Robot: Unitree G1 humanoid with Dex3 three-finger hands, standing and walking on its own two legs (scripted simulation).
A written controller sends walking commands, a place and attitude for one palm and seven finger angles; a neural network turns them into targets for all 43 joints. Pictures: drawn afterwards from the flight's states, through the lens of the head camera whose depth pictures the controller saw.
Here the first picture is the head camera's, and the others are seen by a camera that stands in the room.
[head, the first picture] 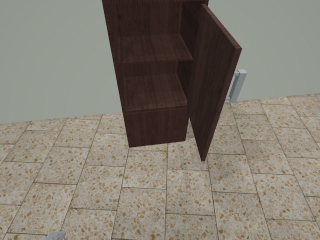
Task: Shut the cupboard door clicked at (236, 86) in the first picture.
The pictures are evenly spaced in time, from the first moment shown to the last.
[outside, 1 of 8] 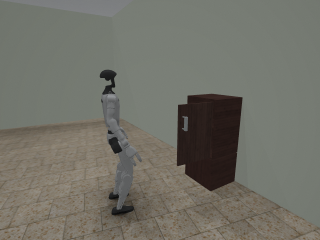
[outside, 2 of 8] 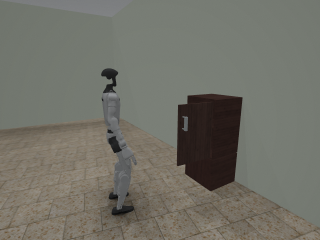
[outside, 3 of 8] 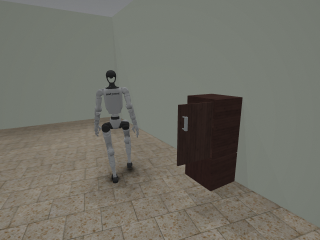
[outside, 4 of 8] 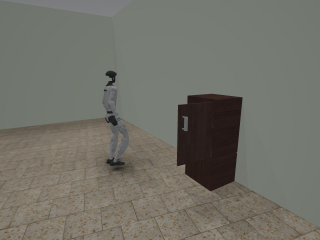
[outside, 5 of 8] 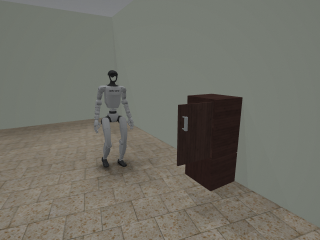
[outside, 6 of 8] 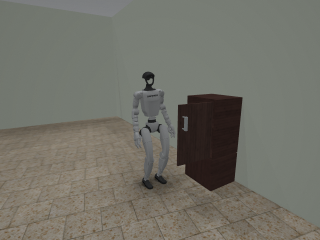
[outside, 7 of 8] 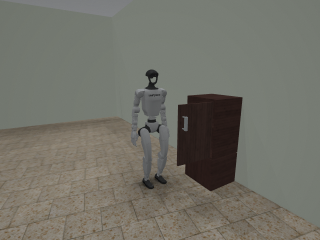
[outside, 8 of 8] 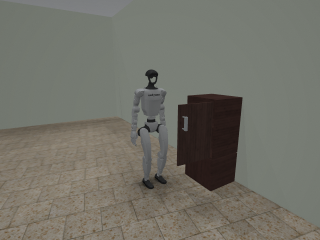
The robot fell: no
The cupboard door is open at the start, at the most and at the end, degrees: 87 87 87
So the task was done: no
